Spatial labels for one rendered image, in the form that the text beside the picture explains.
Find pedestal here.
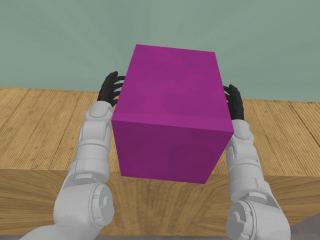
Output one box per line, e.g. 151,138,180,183
0,86,320,236

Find carton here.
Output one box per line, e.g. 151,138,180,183
111,44,234,184

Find left robot forearm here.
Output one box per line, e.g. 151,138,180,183
53,101,113,221

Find robot right hand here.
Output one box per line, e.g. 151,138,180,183
223,84,245,120

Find right robot forearm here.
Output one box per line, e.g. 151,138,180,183
225,119,291,240

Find robot left hand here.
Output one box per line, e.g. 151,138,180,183
97,71,126,107

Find robot left upper arm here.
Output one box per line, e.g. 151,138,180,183
19,182,115,240

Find robot right upper arm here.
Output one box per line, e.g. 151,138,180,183
225,199,291,240

